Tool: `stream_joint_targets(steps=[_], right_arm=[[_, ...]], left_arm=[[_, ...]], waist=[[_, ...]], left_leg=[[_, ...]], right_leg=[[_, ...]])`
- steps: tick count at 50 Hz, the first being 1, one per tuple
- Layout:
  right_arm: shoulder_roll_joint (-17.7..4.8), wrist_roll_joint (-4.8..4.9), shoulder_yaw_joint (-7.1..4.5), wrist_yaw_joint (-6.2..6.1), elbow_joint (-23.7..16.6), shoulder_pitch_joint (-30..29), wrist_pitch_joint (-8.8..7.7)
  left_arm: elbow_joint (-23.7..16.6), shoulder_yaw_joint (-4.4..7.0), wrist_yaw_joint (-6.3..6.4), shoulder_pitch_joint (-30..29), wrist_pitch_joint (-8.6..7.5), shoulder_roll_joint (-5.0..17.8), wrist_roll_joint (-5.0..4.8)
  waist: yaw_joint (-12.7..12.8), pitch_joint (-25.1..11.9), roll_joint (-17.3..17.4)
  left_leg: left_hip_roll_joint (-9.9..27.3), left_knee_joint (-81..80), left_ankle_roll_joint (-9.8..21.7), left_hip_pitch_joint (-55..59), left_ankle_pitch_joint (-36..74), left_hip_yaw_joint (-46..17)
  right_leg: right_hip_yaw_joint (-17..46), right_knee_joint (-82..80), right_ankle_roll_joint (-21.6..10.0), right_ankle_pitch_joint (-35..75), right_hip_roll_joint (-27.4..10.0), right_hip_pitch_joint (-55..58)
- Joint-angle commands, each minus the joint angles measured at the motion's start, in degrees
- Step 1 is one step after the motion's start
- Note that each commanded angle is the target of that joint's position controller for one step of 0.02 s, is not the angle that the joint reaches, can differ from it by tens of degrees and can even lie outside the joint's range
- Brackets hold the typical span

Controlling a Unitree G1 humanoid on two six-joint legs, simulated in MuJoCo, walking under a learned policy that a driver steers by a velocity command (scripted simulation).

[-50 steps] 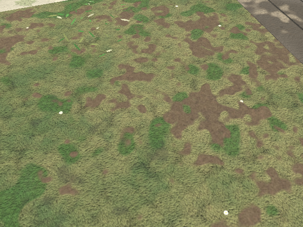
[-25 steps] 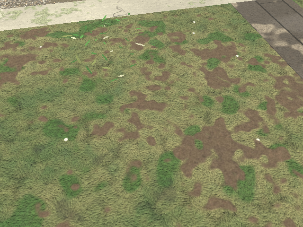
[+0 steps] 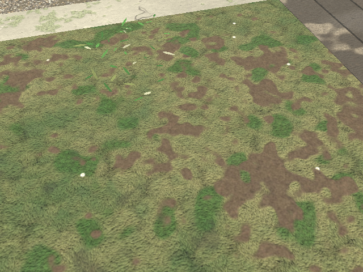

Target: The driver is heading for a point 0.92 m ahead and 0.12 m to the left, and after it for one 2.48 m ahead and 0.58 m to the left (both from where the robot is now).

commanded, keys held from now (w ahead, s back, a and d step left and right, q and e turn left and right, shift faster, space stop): shift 0.14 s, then w+shift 0.50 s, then w+q+shift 0.36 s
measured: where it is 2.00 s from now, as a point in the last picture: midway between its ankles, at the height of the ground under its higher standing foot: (133, 129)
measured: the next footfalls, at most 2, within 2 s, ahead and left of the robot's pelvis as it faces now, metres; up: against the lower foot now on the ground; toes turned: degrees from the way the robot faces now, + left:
right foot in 0.48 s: +0.20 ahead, -0.19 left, +0.00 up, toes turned -5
left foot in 0.98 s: +0.66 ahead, +0.00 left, +0.00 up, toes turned +13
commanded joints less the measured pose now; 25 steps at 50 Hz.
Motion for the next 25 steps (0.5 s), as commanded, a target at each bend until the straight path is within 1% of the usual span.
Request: stream_joint_targets(steps=[1,7,8,9,10,11,12,13,14,15,16,17,18,19,20,21,22,23,24,25], right_arm=[[-5.05,-0.03,-0.86,-0.17,-0.39,4.71,-0.13],[-4.66,-0.08,-0.87,-0.28,0.05,5.18,-0.12],[-5.10,0.24,-1.20,-0.39,1.15,7.69,0.06],[-7.50,0.91,-2.05,-0.49,0.96,8.55,0.20],[-9.83,1.55,-2.82,-0.58,0.74,11.54,-0.21],[-13.52,2.21,-4.07,-0.69,0.55,12.08,-1.34],[-13.75,1.63,-4.38,-0.77,-0.10,10.92,-2.59],[-11.52,0.93,-3.95,-0.67,-0.62,10.14,-3.74],[-10.04,0.90,-3.71,-0.31,-1.07,9.47,-4.48],[-9.26,1.36,-3.59,0.10,-1.74,8.65,-4.68],[-8.85,1.66,-3.58,0.37,-2.43,7.99,-4.51],[-9.15,1.61,-3.68,0.52,-3.04,7.80,-4.33],[-10.12,1.55,-3.89,0.62,-3.51,7.62,-4.17],[-11.15,1.68,-4.14,0.72,-3.92,7.51,-4.11],[-11.92,1.97,-4.37,0.81,-4.16,7.82,-4.15],[-12.35,2.25,-4.50,0.89,-4.30,7.91,-4.21],[-12.43,2.23,-4.46,0.98,-4.58,7.45,-4.29],[-12.36,1.87,-4.31,1.06,-5.02,6.44,-4.36],[-11.34,1.21,-3.81,1.22,-5.76,4.56,-4.40],[-7.82,-0.05,-2.73,1.31,-8.50,0.17,-4.56]], left_arm=[[-0.97,1.05,0.29,1.04,-0.10,5.47,-0.03],[0.35,1.13,0.40,0.27,0.19,5.14,0.00],[1.61,1.14,0.37,2.11,0.28,4.65,-0.19],[1.73,1.67,0.22,2.17,0.18,5.62,-0.80],[-0.20,1.92,-0.10,-2.17,-0.61,6.53,-1.17],[-3.35,1.29,-0.81,-8.18,-2.10,4.57,-2.22],[-5.13,1.38,-1.34,-11.83,-3.53,5.20,-2.44],[-5.20,1.85,-1.77,-11.39,-4.59,5.97,-2.44],[-4.85,1.90,-2.13,-9.77,-5.39,5.46,-2.31],[-4.82,1.94,-2.52,-8.98,-6.12,5.48,-2.31],[-4.76,2.11,-2.80,-9.04,-6.57,5.75,-2.10],[-4.82,1.94,-3.02,-9.80,-6.82,4.80,-1.88],[-4.83,1.67,-3.31,-9.86,-6.83,3.82,-1.84],[-4.75,1.46,-3.59,-9.29,-6.66,3.48,-1.93],[-4.64,1.36,-3.78,-8.56,-6.39,3.63,-2.09],[-4.36,1.41,-3.81,-6.97,-6.12,4.02,-2.24],[-3.57,1.83,-3.66,-3.63,-5.90,4.98,-2.32],[-1.97,2.79,-3.30,2.59,-5.76,6.75,-2.39],[0.99,4.55,-2.84,13.74,-5.87,9.95,-2.75],[3.49,6.40,-2.28,26.54,-6.04,16.57,-2.03]], waist=[[0.10,-0.98,0.63],[0.24,-0.10,0.59],[-0.13,-2.45,1.69],[-0.64,0.14,3.90],[-3.01,4.40,5.74],[-4.41,9.13,12.06],[-4.89,12.46,10.84],[-3.67,12.27,7.67],[-2.69,10.39,6.36],[-2.13,8.80,5.45],[-2.05,7.07,5.12],[-2.42,5.85,5.97],[-2.23,5.41,7.30],[-1.78,5.48,8.16],[-1.34,5.91,8.32],[-0.31,6.46,8.11],[1.71,6.00,7.59],[5.12,3.69,7.29],[10.84,-1.72,5.42],[16.74,-7.44,-8.03]], left_leg=[[2.30,-6.58,1.25,-7.73,11.81,-2.01],[2.16,-7.54,1.19,-7.78,9.92,-1.87],[1.84,-8.88,2.46,-6.51,-3.21,-1.96],[3.59,-10.84,5.16,-7.10,-19.23,-5.49],[8.89,-15.99,8.78,-5.46,-32.35,-13.42],[18.66,-23.95,13.32,-2.73,-36.55,-26.10],[24.03,-26.88,15.84,0.13,-31.08,-32.71],[24.36,-25.98,15.42,5.99,-24.87,-32.15],[23.19,-24.24,14.10,10.08,-19.99,-29.23],[21.50,-23.52,12.38,11.62,-15.36,-25.02],[18.78,-23.54,10.39,10.62,-11.44,-19.74],[16.16,-23.56,9.28,7.25,-8.65,-15.69],[14.66,-23.47,9.01,3.41,-7.47,-12.71],[14.07,-23.38,9.17,-0.38,-7.62,-10.72],[14.25,-23.18,9.63,-3.28,-8.47,-9.79],[14.60,-22.18,9.87,-5.59,-8.75,-9.14],[14.29,-19.49,9.64,-7.68,-6.20,-7.99],[13.26,-13.48,8.96,-10.05,2.02,-6.15],[10.85,0.63,7.49,-14.22,16.57,-2.89],[6.16,30.10,3.71,-26.57,18.31,2.47]], right_leg=[[2.41,-2.13,-2.80,12.83,-2.21,9.19],[2.44,-2.80,-2.47,11.04,-2.15,9.34],[-0.09,-1.06,-2.61,-3.32,0.13,9.51],[-2.08,1.94,-2.68,-19.75,2.18,4.42],[-1.96,5.96,-2.69,-25.68,2.00,-5.57],[-3.78,14.24,-2.74,-16.37,0.89,-14.64],[-0.05,20.83,-3.40,-13.60,-3.10,-23.08],[1.97,25.55,-3.81,-12.08,-5.32,-30.33],[2.69,27.68,-3.99,-10.46,-6.84,-33.76],[2.56,24.87,-3.89,-8.49,-7.78,-33.40],[1.11,19.44,-3.43,-6.54,-7.61,-28.90],[-1.25,15.52,-2.64,-4.74,-6.25,-22.69],[-3.27,12.90,-1.87,-3.95,-5.00,-17.03],[-4.98,10.85,-1.33,-3.68,-4.12,-11.96],[-6.52,9.21,-1.04,-3.38,-3.39,-7.92],[-7.38,7.58,-1.09,-3.08,-2.86,-4.14],[-8.30,6.39,-1.49,-3.15,-1.79,1.03],[-9.70,6.10,-2.18,-3.79,0.14,8.77],[-8.78,5.65,-3.86,-4.35,0.86,21.40],[9.11,-0.44,-7.90,-18.89,-10.56,33.10]])
Over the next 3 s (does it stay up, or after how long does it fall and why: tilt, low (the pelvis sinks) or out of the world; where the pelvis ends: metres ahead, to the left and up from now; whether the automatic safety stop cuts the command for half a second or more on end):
stays up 2.08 0.43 0.00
